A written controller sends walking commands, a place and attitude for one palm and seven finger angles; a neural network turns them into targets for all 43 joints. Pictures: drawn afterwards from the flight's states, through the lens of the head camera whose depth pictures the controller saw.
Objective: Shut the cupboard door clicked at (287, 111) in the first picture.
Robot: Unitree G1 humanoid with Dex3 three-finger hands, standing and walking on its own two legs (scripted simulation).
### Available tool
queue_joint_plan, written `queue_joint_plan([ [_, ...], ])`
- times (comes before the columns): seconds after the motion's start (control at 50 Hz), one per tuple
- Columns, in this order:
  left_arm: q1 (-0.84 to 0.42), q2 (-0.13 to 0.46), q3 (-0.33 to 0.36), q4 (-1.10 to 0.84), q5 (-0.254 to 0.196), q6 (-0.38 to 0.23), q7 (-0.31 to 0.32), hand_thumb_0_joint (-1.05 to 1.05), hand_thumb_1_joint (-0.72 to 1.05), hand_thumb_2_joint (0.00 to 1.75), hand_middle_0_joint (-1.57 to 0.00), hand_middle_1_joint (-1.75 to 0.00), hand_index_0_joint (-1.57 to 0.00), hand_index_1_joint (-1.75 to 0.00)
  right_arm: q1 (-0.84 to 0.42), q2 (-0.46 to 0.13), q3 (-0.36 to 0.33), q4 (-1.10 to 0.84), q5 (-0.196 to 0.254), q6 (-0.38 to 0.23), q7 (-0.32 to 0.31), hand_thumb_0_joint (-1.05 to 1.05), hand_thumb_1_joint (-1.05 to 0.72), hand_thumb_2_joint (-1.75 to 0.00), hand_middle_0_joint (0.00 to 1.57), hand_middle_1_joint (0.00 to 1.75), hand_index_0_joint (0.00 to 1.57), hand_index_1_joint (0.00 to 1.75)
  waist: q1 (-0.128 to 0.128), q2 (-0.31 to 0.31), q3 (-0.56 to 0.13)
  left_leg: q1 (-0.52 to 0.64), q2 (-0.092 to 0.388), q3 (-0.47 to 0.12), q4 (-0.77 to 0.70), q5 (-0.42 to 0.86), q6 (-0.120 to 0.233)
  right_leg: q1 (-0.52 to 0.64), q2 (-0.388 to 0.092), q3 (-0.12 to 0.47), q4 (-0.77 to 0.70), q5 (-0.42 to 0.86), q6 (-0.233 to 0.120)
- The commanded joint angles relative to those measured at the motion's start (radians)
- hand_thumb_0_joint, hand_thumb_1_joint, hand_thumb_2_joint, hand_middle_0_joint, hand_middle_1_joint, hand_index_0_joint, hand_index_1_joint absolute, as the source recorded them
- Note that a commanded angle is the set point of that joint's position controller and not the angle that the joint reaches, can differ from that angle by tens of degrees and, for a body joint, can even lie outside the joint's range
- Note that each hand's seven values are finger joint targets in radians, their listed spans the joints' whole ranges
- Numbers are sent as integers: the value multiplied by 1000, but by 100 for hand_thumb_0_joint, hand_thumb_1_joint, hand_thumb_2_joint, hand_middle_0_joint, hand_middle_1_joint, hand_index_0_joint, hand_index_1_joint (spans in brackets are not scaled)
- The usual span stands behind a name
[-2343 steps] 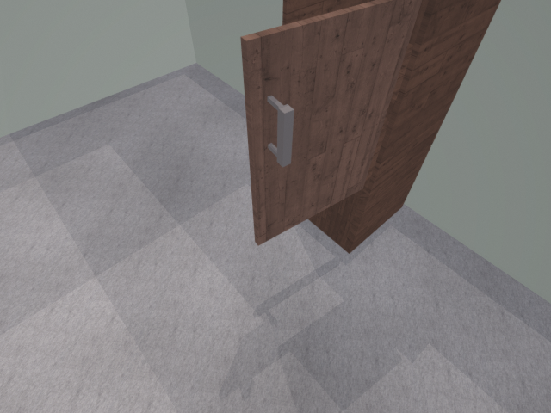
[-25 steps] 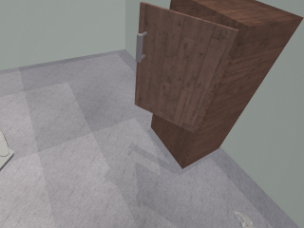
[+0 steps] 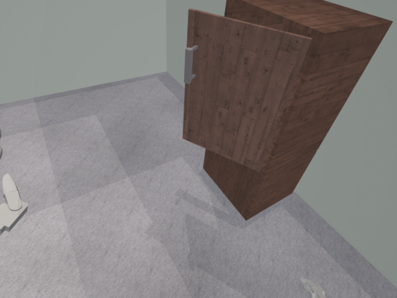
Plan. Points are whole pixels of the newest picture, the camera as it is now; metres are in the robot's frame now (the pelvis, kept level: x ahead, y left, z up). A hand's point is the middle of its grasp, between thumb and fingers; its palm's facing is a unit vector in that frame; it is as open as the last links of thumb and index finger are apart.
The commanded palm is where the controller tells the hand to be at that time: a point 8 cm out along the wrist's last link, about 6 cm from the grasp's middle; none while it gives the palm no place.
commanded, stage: stop stepping back and stand still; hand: left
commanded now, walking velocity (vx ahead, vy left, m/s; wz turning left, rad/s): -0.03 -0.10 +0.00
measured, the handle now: (191, 64) +0.90 +0.07 +0.08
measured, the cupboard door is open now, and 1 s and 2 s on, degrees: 29 29 29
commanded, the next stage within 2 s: let the arm hang, fingers relaxed in 0.08 s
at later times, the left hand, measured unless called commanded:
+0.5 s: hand out of the picture +0.05 +0.17 -0.17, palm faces +0.06 -0.99 -0.16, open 7.0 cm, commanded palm none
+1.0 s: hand out of the picture -0.04 +0.18 -0.16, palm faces +0.05 -0.98 -0.21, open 7.4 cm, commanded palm none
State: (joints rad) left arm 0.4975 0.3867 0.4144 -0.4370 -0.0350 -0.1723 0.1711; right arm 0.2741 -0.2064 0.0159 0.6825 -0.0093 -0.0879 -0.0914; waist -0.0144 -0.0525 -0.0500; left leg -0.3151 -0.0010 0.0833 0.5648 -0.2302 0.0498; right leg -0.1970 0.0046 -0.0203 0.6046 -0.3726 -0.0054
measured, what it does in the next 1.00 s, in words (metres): stands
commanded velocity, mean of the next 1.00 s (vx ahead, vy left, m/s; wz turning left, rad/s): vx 0.00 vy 0.00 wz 0.00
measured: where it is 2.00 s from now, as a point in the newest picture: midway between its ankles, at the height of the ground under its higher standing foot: outside the picture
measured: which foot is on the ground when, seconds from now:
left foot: down 0.00-1.00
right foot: down 0.00-1.00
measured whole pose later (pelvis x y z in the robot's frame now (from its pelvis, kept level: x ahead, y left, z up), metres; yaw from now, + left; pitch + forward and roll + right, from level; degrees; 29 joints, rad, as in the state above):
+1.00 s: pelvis -0.01 +0.00 +0.01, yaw +1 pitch -2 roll +0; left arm 0.34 0.17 0.01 1.15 0.01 0.01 0.02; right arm 0.32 -0.15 0.00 1.13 -0.01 0.02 -0.03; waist -0.01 0.02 0.01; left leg -0.25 -0.01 0.06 0.41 -0.12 0.04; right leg -0.13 0.01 -0.05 0.42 -0.26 -0.02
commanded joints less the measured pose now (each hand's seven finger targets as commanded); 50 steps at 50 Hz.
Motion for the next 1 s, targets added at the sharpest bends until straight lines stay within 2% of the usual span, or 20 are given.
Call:
queue_joint_plan([
  [0.0, -64, 211, 127, -282, 1, -92, 9, 0, 90, 90, -20, -30, -20, -30, -134, -114, -36, -182, -7, -82, 1, 0, -90, -90, 20, 30, 20, 30, 9, 218, 0, 7, 247, -309, -355, -186, 21, -3, -1, 13, -93, 48, 4],
  [0.06, 13, 191, 126, -244, -8, -82, 7, 0, 90, 90, -20, -30, -20, -30, -116, -118, -38, -194, -2, -80, 7, 0, -90, -90, 20, 30, 20, 30, 2, 231, -55, 7, 181, -210, -304, -107, -27, 69, -1, 10, -178, 123, -3],
  [0.12, 88, 198, 144, -188, -17, -63, 8, 0, 90, 90, -20, -30, -20, -30, -111, -117, -42, -196, 6, -67, 12, 0, -90, -90, 20, 30, 20, 30, 7, 133, -100, 35, 140, -157, -228, -11, -35, 84, -22, 43, -215, 195, -14],
  [0.14, 85, 178, 119, -196, -22, -59, 6, 0, 90, 90, -20, -30, -20, -30, -114, -109, -39, -200, 10, -58, 12, 0, -90, -90, 20, 30, 20, 30, 2, 109, -106, 48, 129, -141, -193, 51, -36, 78, -35, 60, -217, 246, -16],
  [0.16, -21, -2, -306, 515, 62, 89, -141, 0, 90, 90, -20, -30, -20, -30, -185, -276, -75, -11, 26, -101, 96, 0, -90, -90, 20, 30, 20, 30, -15, 92, -9, 13, 131, -108, 22, 393, -35, -53, -134, 27, -110, 566, -32],
  [0.18, -29, -22, -306, 540, 53, 164, -158, 0, 90, 90, -20, -30, -20, -30, -112, -214, -86, -12, 24, -47, 91, 0, -90, -90, 20, 30, 20, 30, -18, 75, -86, 104, 135, -89, 29, 406, -50, -74, -134, 86, -105, 589, -41],
  [0.2, -68, -36, -324, 561, 51, 174, -165, 0, 90, 90, -20, -30, -20, -30, -88, -205, -77, -11, 17, -23, 87, 0, -90, -90, 20, 30, 20, 30, -11, 33, -97, 92, 135, -100, 37, 377, -38, -89, -125, 69, -88, 525, -45],
  [0.24, -140, -9, -335, 653, 57, 174, -170, 0, 90, 90, -20, -30, -20, -30, -88, -219, -67, -12, 9, 12, 81, 0, -90, -90, 20, 30, 20, 30, -5, -95, -83, 72, 136, -139, 34, 388, -13, -81, -112, 59, -70, 469, -52],
  [0.28, -190, 11, -341, 768, 57, 174, -168, 0, 90, 90, -20, -30, -20, -30, -105, -223, -58, -1, 0, 37, 79, 0, -90, -90, 20, 30, 20, 30, -1, -141, -60, 58, 122, -167, 15, 326, 1, -83, -119, 71, -86, 374, -64],
  [0.3, -213, 10, -347, 833, 58, 175, -166, 0, 90, 90, -20, -30, -20, -30, -113, -217, -53, 14, -5, 50, 80, 0, -90, -90, 20, 30, 20, 30, -1, -135, -37, 56, 115, -177, -3, 286, 2, -94, -120, 83, -104, 307, -69],
  [0.32, -222, 7, -357, 901, 56, 178, -162, 0, 90, 90, -20, -30, -20, -30, -110, -204, -46, 29, -11, 59, 82, 0, -90, -90, 20, 30, 20, 30, -1, -86, -24, 59, 112, -178, -24, 291, -2, -91, -116, 87, -111, 272, -68],
  [0.38, -226, -25, -379, 1084, 52, 190, -155, 0, 90, 90, -20, -30, -20, -30, -107, -159, -28, 96, -19, 87, 83, 0, -90, -90, 20, 30, 20, 30, 3, 62, 34, 32, 105, -193, -124, 118, -6, -76, -96, 98, -177, 80, -50],
  [0.42, -213, -21, -382, 1192, 53, 183, -154, 0, 90, 90, -20, -30, -20, -30, -95, -151, -28, 147, -18, 93, 81, 0, -90, -90, 20, 30, 20, 30, 5, 108, 45, 33, 97, -189, -149, 58, -14, -57, -96, 106, -217, 58, -53],
  [0.46, -188, -67, -371, 1271, 54, 176, -153, 0, 90, 90, -20, -30, -20, -30, -75, -115, -32, 192, -21, 94, 73, 0, -90, -90, 20, 30, 20, 30, 4, 190, 36, 54, 91, -176, -166, -2, -18, -50, -102, 114, -256, 42, -64],
  [0.5, -174, -65, -371, 1332, 51, 174, -153, 0, 90, 90, -20, -30, -20, -30, -51, -105, -34, 228, -18, 94, 69, 0, -90, -90, 20, 30, 20, 30, 7, 240, 22, 53, 95, -177, -186, -17, -17, -13, -100, 109, -266, 69, -67],
  [0.54, -174, -61, -377, 1382, 50, 169, -153, 0, 90, 90, -20, -30, -20, -30, -26, -114, -40, 262, -12, 92, 64, 0, -90, -90, 20, 30, 20, 30, 5, 168, 33, 66, 104, -180, -187, 9, -17, -4, -103, 102, -289, 86, -67],
  [0.62, -159, -59, -386, 1468, 45, 163, -151, 0, 90, 90, -20, -30, -20, -30, 13, -122, -44, 323, -3, 89, 59, 0, -90, -90, 20, 30, 20, 30, 5, 105, 77, 96, 112, -178, -205, 30, -13, -23, -103, 95, -320, 82, -67],
  [0.68, -147, -73, -389, 1515, 45, 165, -149, 0, 90, 90, -20, -30, -20, -30, 45, -112, -44, 364, -4, 91, 55, 0, -90, -90, 20, 30, 20, 30, 2, 62, 111, 88, 113, -180, -236, -25, -12, -33, -97, 89, -327, 42, -64],
  [0.82, -108, -92, -391, 1558, 48, 171, -141, 0, 90, 90, -20, -30, -20, -30, 81, -86, -45, 407, -4, 99, 55, 0, -90, -90, 20, 30, 20, 30, 5, 39, 158, 82, 104, -167, -250, -77, -9, -80, -95, 86, -334, -38, -60],
  [0.98, -97, -127, -390, 1564, 49, 171, -137, 0, 90, 90, -20, -30, -20, -30, 89, -49, -41, 421, -6, 93, 54, 0, -90, -90, 20, 30, 20, 30, 8, 55, 167, 69, 105, -176, -277, -71, -9, -73, -89, 79, -305, 14, -50],
])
